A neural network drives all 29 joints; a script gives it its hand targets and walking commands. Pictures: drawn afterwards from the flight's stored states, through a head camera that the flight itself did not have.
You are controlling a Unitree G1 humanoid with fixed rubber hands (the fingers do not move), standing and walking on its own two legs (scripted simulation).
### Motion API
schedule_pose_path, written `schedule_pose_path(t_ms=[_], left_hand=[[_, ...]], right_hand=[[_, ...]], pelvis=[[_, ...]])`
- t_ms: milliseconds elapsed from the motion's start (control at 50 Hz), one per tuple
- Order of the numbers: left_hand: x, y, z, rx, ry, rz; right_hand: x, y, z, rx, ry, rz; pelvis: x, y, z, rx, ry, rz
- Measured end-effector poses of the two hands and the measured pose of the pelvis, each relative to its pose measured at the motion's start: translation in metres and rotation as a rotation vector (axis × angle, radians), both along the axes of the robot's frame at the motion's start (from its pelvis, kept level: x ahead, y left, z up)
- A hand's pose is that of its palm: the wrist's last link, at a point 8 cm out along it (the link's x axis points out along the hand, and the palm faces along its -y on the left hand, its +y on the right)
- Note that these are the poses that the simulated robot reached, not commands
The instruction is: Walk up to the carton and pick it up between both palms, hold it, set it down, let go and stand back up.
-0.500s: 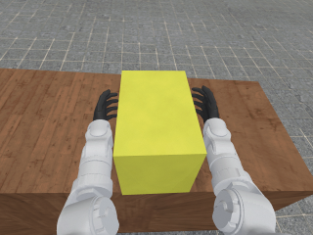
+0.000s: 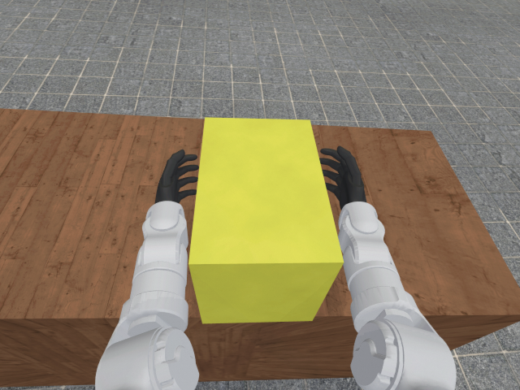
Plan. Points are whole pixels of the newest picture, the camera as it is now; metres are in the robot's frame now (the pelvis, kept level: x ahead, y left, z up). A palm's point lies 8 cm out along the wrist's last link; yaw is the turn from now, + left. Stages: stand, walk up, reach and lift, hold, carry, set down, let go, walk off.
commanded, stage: set down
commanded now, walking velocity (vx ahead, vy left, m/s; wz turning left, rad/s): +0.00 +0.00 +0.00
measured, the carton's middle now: (258, 218) +0.40 +0.02 +0.01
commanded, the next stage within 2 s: none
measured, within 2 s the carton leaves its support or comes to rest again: neither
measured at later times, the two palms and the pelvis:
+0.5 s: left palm (170, 201) +0.39 +0.16 +0.06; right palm (350, 200) +0.40 -0.13 +0.08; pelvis +0.00 +0.00 +0.00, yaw +0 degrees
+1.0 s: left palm (166, 208) +0.39 +0.17 +0.03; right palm (341, 208) +0.40 -0.12 +0.05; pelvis +0.00 +0.00 +0.00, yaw -1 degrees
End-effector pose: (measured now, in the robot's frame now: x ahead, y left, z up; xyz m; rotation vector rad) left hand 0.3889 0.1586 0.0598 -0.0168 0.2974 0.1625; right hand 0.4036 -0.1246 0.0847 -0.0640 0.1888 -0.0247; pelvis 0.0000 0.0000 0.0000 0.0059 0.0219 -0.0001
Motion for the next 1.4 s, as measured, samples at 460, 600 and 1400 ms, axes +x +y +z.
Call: schedule_pose_path(t_ms=[460,600,1400], left_hand=[[-0.001,-0.001,-0.002,-0.011,-0.008,-0.003],[-0.001,-0.001,-0.002,-0.010,-0.011,-0.005],[-0.004,0.029,-0.028,0.050,-0.017,0.036]], right_hand=[[-0.002,-0.002,-0.003,-0.011,-0.006,0.001],[-0.003,-0.002,-0.004,-0.011,-0.008,0.000],[-0.002,0.002,-0.027,-0.022,0.107,-0.005]], pelvis=[[0.000,0.000,0.000,0.000,0.001,0.000],[0.000,0.000,0.000,0.000,0.001,0.000],[-0.005,0.010,-0.008,-0.037,0.105,-0.017]])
